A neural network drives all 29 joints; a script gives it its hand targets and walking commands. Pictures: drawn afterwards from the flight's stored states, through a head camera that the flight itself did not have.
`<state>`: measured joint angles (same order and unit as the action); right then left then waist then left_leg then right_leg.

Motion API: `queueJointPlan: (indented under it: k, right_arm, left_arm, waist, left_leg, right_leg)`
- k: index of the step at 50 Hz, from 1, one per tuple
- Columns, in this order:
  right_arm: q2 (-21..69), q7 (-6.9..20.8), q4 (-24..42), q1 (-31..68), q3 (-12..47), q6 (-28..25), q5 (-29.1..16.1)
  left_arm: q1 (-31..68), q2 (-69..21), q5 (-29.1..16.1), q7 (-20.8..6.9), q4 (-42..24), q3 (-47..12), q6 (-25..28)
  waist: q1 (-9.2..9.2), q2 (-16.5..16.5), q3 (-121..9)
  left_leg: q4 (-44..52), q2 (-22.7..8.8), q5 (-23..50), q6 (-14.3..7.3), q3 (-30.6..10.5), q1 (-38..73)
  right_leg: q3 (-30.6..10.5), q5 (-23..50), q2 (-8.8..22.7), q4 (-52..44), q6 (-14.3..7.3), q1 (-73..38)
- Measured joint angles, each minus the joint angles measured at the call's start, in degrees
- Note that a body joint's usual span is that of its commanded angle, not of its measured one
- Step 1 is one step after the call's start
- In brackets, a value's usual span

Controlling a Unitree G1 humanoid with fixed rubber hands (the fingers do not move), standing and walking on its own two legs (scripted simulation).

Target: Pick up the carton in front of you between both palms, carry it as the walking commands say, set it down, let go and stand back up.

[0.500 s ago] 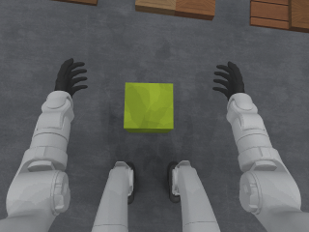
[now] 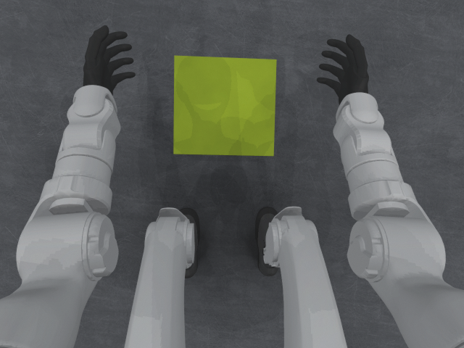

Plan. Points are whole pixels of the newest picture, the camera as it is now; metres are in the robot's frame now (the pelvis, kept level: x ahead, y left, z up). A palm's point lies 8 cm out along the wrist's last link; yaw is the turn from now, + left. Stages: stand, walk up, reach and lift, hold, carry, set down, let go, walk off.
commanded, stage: reach and lift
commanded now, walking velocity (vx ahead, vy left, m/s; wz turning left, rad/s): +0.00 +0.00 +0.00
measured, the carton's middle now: (223, 115) +0.48 +0.01 -0.42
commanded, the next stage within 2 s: none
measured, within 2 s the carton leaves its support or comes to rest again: leaves its support in 1.42 s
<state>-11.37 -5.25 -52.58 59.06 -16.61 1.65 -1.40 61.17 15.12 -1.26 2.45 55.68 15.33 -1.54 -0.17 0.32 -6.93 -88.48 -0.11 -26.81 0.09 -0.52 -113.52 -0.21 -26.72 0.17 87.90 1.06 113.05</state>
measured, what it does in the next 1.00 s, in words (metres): lowers itself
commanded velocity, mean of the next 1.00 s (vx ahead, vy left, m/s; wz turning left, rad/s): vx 0.00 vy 0.00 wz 0.00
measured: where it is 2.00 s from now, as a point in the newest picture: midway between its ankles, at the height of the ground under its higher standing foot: (228, 254)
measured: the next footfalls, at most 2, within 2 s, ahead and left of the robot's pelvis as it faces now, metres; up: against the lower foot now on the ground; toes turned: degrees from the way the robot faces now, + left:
none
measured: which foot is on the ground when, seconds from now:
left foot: down 0.00-1.00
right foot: down 0.00-1.00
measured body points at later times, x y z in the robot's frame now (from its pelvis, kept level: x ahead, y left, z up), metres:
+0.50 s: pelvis -0.05 +0.00 -0.16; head +0.32 +0.01 +0.10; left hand +0.49 +0.20 -0.35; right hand +0.49 -0.18 -0.34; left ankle +0.08 +0.12 -0.51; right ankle +0.08 -0.13 -0.51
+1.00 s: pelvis -0.04 +0.00 -0.17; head +0.32 +0.01 +0.09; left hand +0.49 +0.18 -0.36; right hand +0.50 -0.16 -0.36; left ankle +0.08 +0.12 -0.51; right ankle +0.08 -0.13 -0.51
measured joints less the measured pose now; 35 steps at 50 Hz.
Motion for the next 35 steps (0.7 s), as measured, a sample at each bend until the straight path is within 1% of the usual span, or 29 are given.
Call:
queueJointPlan:
  k: [6,10,13,16,20,23,28,32,35]
  right_arm:
    - [-2.9,-1.6,4.3,-0.5,6.3,0.4,-6.6]
    - [-4.2,-2.6,4.9,1.7,8.6,1.8,-9.1]
    - [-4.7,-3.1,2.5,5.1,9.1,2.4,-9.8]
    - [-5.0,-3.2,-1.5,9.1,9.2,2.4,-10.2]
    - [-5.5,-3.0,-6.9,13.9,9.6,1.6,-10.7]
    - [-6.1,-3.0,-10.0,16.8,10.4,0.7,-11.5]
    - [-7.6,-3.3,-12.2,20.2,12.9,-0.6,-13.9]
    - [-9.6,-3.5,-11.9,21.4,15.9,-1.3,-17.1]
    - [-10.3,-3.4,-11.4,20.5,17.5,-1.6,-18.2]
  left_arm:
    - [-0.5,2.8,-6.4,1.4,-4.7,-5.3,-0.3]
    - [1.8,4.5,-9.0,2.0,-4.7,-7.2,-1.5]
    - [5.3,5.3,-10.0,2.4,-1.6,-8.1,-2.0]
    - [9.3,5.8,-10.6,2.6,2.8,-8.9,-1.8]
    - [14.0,6.3,-11.1,2.7,8.0,-9.8,-0.9]
    - [16.7,6.8,-11.6,2.8,10.6,-10.6,-0.1]
    - [19.3,7.9,-13.9,3.5,11.4,-13.1,1.3]
    - [19.1,8.0,-16.0,4.4,9.7,-15.1,1.8]
    - [18.0,7.7,-17.1,4.9,8.3,-16.2,1.7]
  waist:
    - [0.06,0.0,4.3]
    - [0.16,-0.2,7.7]
    - [0.22,-0.2,10.2]
    - [0.24,-0.1,13.0]
    - [0.21,0.2,16.9]
    - [0.23,0.4,20.2]
    - [0.29,0.7,25.5]
    - [0.53,0.8,27.6]
    - [0.88,0.5,27.1]
  left_leg:
    - [-12.3,0.0,-3.2,0.2,-0.1,-8.2]
    - [-18.7,0.0,-3.9,0.2,-0.1,-11.5]
    - [-22.3,0.0,-3.8,0.3,-0.3,-13.2]
    - [-25.2,-0.1,-3.4,0.4,-0.4,-14.6]
    - [-28.5,-0.1,-3.0,0.5,-0.6,-16.2]
    - [-30.8,-0.1,-2.8,0.5,-0.6,-17.3]
    - [-34.3,-0.2,-3.0,0.4,-0.6,-18.5]
    - [-36.6,-0.3,-3.6,0.3,-0.4,-19.0]
    - [-37.5,-0.2,-4.2,0.2,-0.1,-18.9]
  right_leg:
    - [-0.2,-3.2,-0.2,12.4,0.0,8.3]
    - [-0.2,-3.8,-0.4,18.8,0.0,11.6]
    - [-0.2,-3.7,-0.5,22.4,0.0,13.4]
    - [-0.1,-3.3,-0.6,25.3,0.0,14.8]
    - [0.0,-2.8,-0.7,28.5,0.0,16.4]
    - [0.1,-2.6,-0.8,30.7,0.0,17.4]
    - [-0.1,-2.7,-1.0,34.2,0.2,18.7]
    - [-0.3,-3.2,-1.1,36.5,0.3,19.3]
    - [-0.6,-3.9,-1.1,37.6,0.4,19.3]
